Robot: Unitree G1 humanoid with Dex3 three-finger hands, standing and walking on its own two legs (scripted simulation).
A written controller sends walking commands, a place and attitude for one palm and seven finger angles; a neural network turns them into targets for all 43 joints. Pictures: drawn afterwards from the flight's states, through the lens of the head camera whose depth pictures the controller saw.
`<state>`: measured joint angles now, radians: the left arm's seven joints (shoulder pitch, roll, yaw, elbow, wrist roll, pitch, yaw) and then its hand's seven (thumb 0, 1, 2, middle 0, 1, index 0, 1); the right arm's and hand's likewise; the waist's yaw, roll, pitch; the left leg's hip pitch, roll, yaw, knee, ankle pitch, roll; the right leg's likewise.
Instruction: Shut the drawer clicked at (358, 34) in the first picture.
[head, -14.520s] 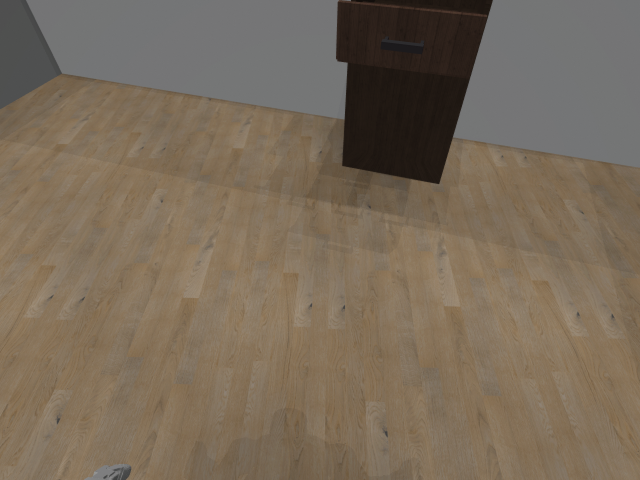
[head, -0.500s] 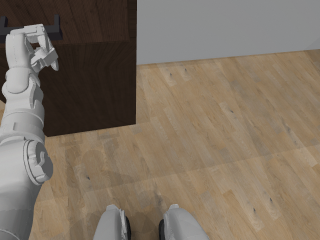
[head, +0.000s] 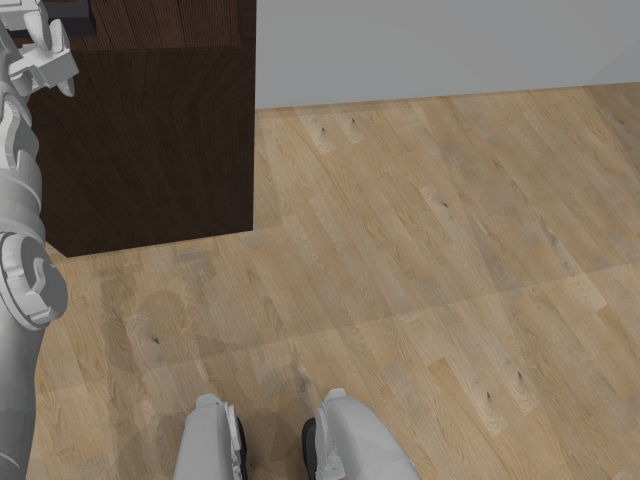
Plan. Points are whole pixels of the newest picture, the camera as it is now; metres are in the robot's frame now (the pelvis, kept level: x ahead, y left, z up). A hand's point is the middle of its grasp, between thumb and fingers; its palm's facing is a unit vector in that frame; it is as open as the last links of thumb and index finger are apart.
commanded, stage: push the drawer shut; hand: left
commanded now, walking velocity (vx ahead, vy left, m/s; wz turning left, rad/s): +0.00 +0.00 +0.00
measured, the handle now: (24, 5) +0.65 +0.25 +0.09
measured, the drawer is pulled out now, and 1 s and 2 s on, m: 0.00 0.00 0.00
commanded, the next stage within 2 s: pull the fist back off the drawer in 0.12 s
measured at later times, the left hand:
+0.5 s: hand (47, 50) +0.58 +0.22 +0.09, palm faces +0.08 -1.00 -0.03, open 3.2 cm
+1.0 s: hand (71, 59) +0.57 +0.20 +0.09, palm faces +0.12 -0.99 -0.02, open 3.0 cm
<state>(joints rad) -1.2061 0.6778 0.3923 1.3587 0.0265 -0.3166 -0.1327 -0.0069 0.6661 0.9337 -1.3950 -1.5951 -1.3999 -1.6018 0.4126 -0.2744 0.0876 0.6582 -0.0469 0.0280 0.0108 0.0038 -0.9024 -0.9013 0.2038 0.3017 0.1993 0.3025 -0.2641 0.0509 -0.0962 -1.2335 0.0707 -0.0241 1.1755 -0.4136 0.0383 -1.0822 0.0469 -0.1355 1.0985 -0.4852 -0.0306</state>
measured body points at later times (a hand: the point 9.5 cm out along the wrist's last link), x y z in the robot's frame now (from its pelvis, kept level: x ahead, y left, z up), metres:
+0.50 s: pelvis -0.02 +0.02 -0.01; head +0.17 +0.06 +0.40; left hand +0.57 +0.27 +0.10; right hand -0.06 -0.24 -0.09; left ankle +0.06 +0.10 -0.64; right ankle +0.01 -0.11 -0.64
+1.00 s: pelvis +0.02 +0.01 +0.02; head +0.17 +0.04 +0.44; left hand +0.56 +0.25 +0.10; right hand -0.01 -0.24 -0.09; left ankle +0.06 +0.10 -0.64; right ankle +0.01 -0.11 -0.64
